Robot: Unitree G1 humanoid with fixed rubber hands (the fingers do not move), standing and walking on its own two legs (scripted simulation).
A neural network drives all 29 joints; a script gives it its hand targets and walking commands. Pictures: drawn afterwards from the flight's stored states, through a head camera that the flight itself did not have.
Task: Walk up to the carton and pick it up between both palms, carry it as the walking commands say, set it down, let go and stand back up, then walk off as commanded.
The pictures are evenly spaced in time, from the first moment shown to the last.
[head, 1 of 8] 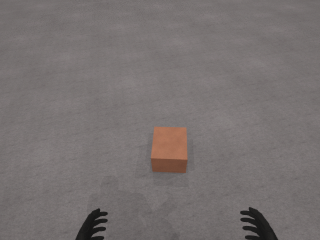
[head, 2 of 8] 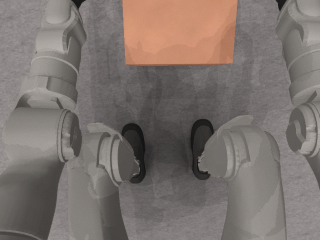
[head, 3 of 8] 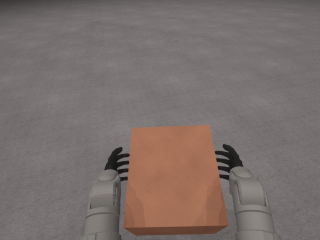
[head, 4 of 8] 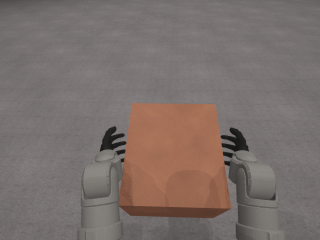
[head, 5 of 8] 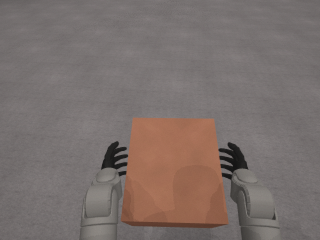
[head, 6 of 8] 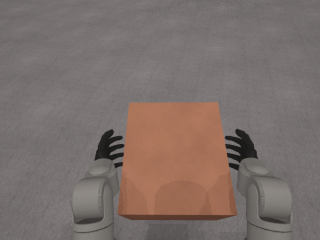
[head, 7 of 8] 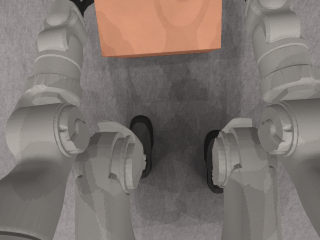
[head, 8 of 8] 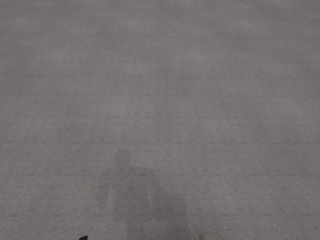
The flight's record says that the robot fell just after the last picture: no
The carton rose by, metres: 0.73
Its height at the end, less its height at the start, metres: +0.00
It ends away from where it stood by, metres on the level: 2.29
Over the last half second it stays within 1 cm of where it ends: yes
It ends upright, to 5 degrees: yes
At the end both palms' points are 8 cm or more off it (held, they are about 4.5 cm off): yes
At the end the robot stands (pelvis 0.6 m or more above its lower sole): yes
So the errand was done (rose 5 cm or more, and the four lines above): yes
